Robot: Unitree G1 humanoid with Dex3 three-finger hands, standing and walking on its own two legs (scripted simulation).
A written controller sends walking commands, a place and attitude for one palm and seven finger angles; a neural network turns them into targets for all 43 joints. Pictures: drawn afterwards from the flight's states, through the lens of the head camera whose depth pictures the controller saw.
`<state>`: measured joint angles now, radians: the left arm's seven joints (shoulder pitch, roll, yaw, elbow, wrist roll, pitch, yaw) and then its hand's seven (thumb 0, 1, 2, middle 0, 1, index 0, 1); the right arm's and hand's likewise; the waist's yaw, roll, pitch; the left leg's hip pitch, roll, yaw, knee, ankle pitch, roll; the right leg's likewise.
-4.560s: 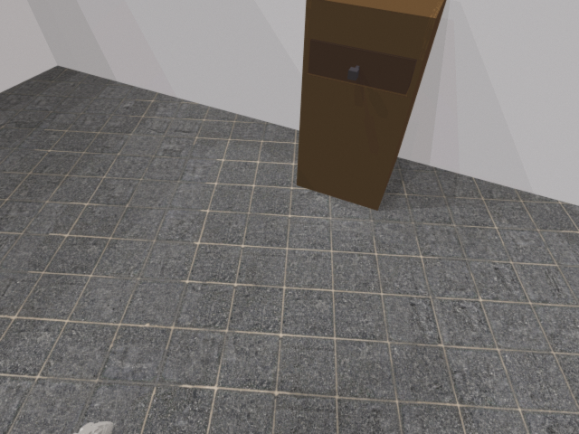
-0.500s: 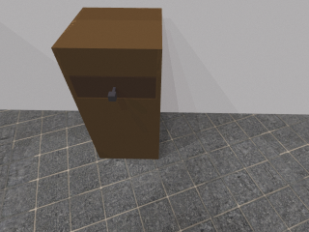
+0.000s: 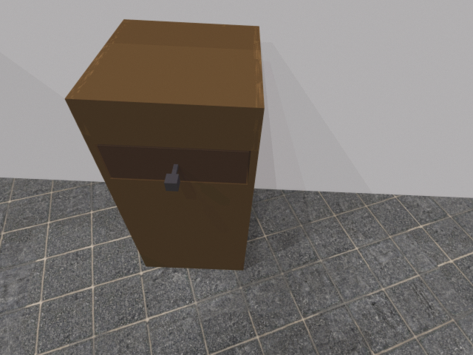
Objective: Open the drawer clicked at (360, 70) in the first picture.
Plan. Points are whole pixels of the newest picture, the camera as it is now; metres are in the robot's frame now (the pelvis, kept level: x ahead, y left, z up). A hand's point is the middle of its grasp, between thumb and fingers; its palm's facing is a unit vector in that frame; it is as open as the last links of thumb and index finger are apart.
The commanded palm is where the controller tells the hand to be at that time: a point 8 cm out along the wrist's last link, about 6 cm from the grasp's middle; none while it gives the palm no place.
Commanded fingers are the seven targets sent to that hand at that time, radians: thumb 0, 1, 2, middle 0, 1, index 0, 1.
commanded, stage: come to a stop and stand still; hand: left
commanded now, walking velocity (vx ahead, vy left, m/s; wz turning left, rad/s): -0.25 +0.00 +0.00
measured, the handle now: (173, 176) +0.55 +0.20 -0.10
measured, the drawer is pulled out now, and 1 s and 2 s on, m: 0.00 0.00 0.00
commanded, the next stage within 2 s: look again from close up in 1.22 s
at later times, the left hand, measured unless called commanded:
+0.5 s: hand out of the picture +0.07 +0.19 -0.19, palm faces +0.10 -0.98 -0.20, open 7.4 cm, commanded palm none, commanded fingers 0.00 0.90 0.90 -0.20 -0.30 -0.20 -0.30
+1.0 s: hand out of the picture +0.00 +0.14 -0.18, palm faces +0.04 -0.98 -0.21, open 7.4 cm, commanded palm none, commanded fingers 0.00 0.90 0.90 -0.20 -0.30 -0.20 -0.30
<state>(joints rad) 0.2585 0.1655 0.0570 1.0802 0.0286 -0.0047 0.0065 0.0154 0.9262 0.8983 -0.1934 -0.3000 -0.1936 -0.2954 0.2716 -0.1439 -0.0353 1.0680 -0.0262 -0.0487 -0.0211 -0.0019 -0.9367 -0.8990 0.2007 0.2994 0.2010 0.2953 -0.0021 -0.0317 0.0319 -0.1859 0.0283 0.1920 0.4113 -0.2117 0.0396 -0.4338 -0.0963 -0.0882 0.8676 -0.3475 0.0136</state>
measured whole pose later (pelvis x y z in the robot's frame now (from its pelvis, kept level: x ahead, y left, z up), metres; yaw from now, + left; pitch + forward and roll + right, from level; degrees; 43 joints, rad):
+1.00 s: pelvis +0.01 -0.02 -0.01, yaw +2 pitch -1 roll +0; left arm 0.31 0.12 -0.01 1.11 0.02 -0.03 0.03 0.01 0.91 0.90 -0.20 -0.30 -0.20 -0.30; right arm 0.31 -0.17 0.00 1.07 -0.02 0.00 -0.01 0.01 -0.91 -0.90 0.20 0.30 0.20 0.29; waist -0.02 0.05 0.01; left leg -0.20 0.07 0.06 0.54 -0.32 -0.04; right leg -0.19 0.01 -0.07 0.55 -0.34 -0.04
